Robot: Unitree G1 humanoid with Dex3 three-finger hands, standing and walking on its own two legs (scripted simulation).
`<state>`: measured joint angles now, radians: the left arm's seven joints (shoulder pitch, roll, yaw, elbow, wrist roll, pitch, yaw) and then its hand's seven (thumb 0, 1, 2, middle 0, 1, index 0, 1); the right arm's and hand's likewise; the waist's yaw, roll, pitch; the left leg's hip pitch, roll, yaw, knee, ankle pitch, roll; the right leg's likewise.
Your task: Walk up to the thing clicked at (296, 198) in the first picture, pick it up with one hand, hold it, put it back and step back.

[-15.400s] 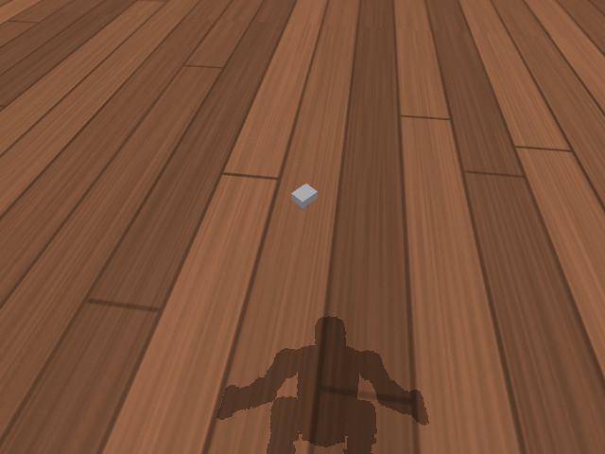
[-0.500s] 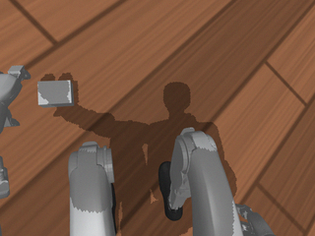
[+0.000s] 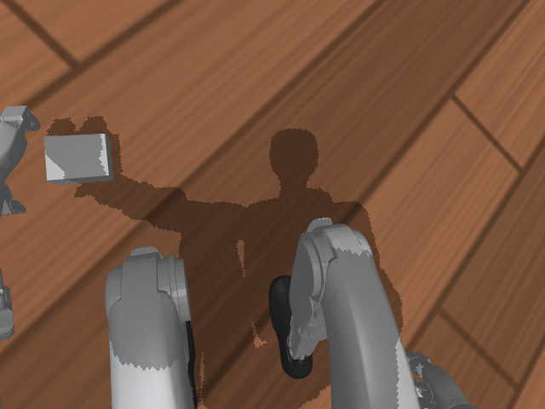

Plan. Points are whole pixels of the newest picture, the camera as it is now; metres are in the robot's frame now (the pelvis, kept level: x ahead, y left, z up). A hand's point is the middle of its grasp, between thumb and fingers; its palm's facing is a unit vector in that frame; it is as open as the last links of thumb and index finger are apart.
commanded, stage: rise first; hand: left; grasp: from above
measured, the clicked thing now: (80, 159) +0.49 +0.28 -0.32
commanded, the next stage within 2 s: approach in 1.66 s
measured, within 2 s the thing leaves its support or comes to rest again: neither
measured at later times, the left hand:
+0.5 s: hand (14, 168) +0.45 +0.33 -0.19, palm faces -0.46 -0.06 -0.89, open 13.3 cm
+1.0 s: hand (17, 167) +0.45 +0.33 -0.19, palm faces -0.47 -0.06 -0.88, open 12.5 cm
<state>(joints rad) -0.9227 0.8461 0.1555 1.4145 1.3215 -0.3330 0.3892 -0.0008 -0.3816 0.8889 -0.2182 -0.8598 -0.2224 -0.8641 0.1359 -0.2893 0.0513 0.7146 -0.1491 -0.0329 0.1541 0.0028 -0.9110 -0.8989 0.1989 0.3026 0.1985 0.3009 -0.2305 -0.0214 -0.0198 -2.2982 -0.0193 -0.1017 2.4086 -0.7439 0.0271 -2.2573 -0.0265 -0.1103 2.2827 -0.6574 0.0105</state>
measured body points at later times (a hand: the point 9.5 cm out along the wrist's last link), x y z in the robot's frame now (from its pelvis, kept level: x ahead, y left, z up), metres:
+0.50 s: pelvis -0.01 +0.00 -0.01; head +0.25 +0.09 +0.35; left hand +0.47 +0.33 -0.14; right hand +0.05 -0.28 -0.10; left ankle +0.06 +0.11 -0.30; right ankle +0.10 -0.12 -0.30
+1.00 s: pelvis -0.01 +0.00 -0.01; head +0.25 +0.08 +0.35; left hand +0.47 +0.33 -0.14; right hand +0.04 -0.28 -0.10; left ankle +0.06 +0.11 -0.30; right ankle +0.10 -0.12 -0.30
